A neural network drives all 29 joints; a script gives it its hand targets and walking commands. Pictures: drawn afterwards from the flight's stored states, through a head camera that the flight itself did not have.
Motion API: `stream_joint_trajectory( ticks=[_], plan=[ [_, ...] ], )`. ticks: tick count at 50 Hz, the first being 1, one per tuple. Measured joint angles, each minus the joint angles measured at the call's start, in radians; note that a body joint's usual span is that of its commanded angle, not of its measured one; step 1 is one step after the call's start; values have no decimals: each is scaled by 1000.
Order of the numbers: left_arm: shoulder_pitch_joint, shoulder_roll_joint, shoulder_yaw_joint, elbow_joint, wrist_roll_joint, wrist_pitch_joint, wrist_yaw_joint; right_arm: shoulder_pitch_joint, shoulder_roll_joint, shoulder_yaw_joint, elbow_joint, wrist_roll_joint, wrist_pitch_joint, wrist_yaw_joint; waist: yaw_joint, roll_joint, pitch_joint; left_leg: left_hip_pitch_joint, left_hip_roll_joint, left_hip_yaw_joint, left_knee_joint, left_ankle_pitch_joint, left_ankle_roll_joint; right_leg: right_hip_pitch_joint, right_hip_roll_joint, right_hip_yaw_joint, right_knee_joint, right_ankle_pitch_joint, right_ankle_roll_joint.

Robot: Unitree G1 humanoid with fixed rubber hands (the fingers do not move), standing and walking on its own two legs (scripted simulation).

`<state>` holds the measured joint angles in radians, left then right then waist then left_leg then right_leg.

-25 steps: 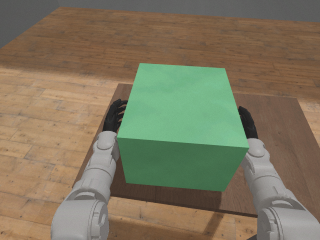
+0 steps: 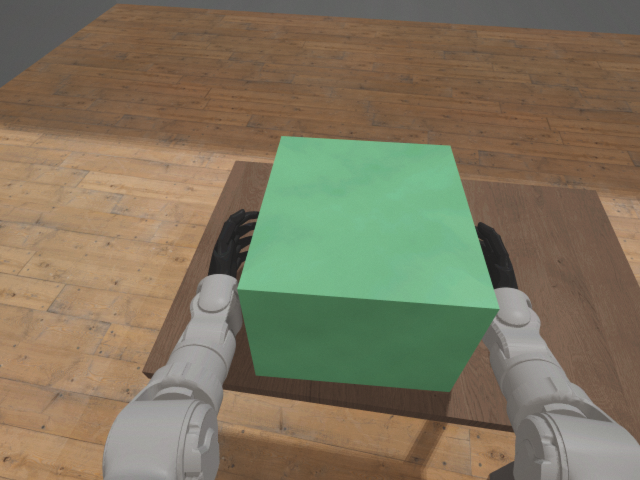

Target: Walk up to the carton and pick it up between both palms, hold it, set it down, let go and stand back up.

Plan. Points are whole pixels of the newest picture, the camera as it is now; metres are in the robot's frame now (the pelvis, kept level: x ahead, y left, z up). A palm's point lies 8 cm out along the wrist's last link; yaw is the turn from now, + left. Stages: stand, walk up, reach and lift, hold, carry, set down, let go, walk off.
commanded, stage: set down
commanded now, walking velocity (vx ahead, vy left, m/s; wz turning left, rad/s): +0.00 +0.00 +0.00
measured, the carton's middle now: (358, 253) +0.45 -0.02 +0.01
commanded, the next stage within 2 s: none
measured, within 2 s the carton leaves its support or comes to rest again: rests again in 1.22 s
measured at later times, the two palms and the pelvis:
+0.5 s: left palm (228, 274) +0.39 +0.16 +0.03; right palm (496, 286) +0.38 -0.20 +0.03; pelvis +0.00 +0.00 +0.00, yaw +0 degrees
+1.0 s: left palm (228, 276) +0.39 +0.17 +0.03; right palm (495, 289) +0.38 -0.20 +0.03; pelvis +0.00 +0.00 +0.00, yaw +0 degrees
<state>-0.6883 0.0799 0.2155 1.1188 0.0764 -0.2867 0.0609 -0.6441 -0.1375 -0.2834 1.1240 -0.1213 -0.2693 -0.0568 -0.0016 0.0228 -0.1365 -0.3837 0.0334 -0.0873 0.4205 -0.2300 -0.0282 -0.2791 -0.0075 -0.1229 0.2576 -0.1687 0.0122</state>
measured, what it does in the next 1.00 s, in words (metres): stands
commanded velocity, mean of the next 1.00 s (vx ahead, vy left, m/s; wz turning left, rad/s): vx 0.00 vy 0.00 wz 0.00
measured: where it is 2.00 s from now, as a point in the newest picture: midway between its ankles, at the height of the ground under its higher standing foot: outside the picture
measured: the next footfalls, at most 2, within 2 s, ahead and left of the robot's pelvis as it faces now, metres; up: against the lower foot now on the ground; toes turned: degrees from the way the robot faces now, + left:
none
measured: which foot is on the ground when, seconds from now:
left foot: down 0.00-1.00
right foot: down 0.00-1.00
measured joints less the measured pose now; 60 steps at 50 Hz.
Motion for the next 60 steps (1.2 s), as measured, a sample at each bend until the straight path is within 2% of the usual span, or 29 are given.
stream_joint_trajectory(
  ticks=[18,49,56,60],
  plan=[
    [0,-7,32,39,32,-71,1,0,9,-54,19,-52,-68,11,0,0,21,0,0,0,0,-1,-1,-3,0,0,7,-5,-1],
    [0,-18,106,45,114,-124,-12,0,34,-152,24,-128,-140,26,0,0,47,0,0,0,0,-1,-1,-4,0,0,8,-5,-1],
    [0,-19,115,45,126,-128,-12,-1,37,-163,28,-132,-150,29,0,0,50,0,1,0,0,-1,-1,-5,0,0,10,-6,-1],
    [0,-9,81,53,93,-123,-3,-15,32,-163,76,-89,-170,31,0,0,50,0,1,0,0,-1,-2,-8,0,0,17,-9,-3]
  ],
)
